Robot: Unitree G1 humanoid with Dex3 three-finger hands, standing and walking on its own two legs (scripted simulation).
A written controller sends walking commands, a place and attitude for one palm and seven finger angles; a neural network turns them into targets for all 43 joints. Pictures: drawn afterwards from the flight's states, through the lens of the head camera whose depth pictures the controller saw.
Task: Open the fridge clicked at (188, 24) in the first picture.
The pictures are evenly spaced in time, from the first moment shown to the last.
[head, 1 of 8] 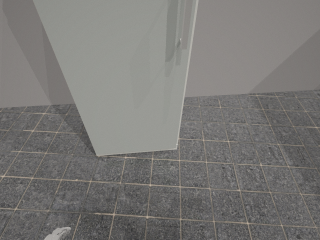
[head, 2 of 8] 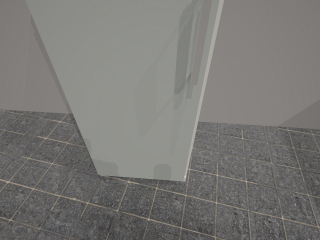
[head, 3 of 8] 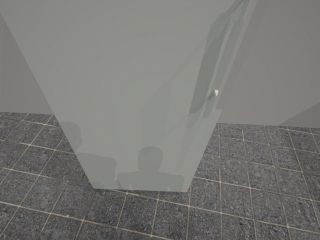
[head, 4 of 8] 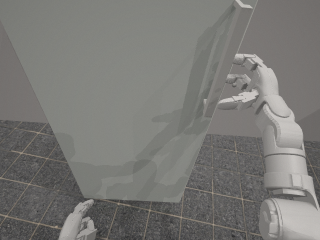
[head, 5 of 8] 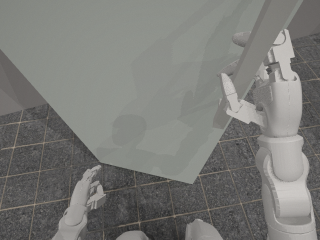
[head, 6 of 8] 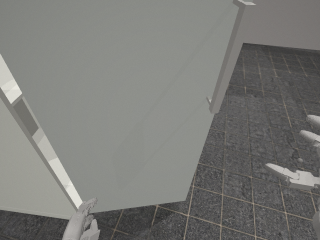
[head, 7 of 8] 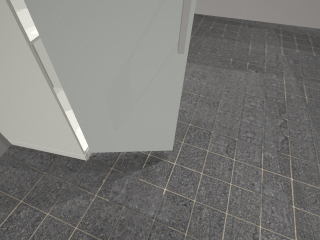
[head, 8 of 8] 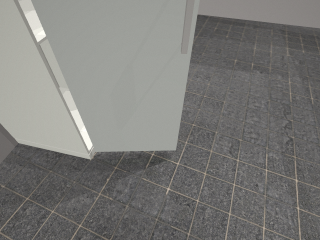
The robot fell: no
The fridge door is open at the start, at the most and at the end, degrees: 0 79 75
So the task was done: yes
